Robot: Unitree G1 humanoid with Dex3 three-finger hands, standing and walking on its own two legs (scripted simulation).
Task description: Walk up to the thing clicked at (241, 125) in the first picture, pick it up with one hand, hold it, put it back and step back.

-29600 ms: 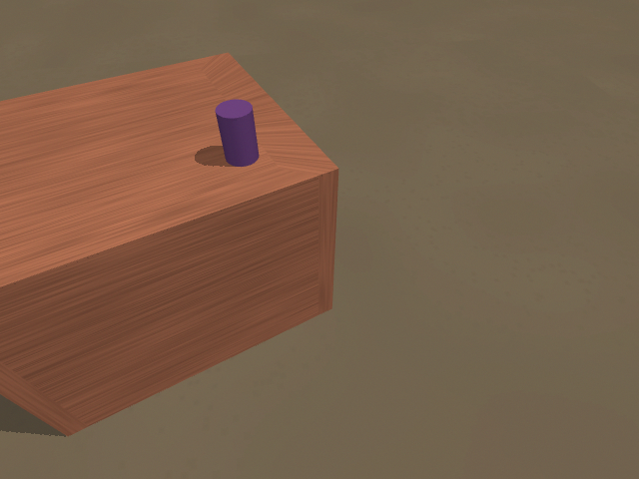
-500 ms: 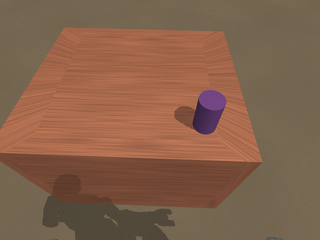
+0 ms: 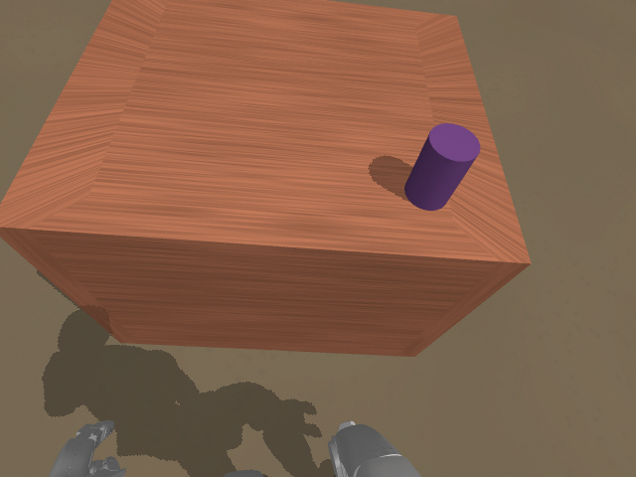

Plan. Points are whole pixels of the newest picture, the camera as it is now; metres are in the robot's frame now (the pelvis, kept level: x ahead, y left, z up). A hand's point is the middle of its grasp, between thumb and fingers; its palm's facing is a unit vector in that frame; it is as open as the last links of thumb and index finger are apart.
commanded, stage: step back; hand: right
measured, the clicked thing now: (439, 169) +0.59 -0.23 -0.05
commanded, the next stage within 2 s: none
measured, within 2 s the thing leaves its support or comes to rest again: neither
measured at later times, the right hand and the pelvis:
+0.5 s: hand out of the picture +0.01 -0.27 -0.15, palm faces +0.01 +0.93 -0.37, open 7.4 cm; pelvis -0.09 -0.01 +0.00, yaw -3 degrees
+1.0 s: hand out of the picture -0.13 -0.27 -0.13, palm faces +0.00 +0.89 -0.46, open 7.4 cm; pelvis -0.24 +0.00 +0.00, yaw -4 degrees
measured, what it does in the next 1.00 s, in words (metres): walks backwards: right foot, then left foot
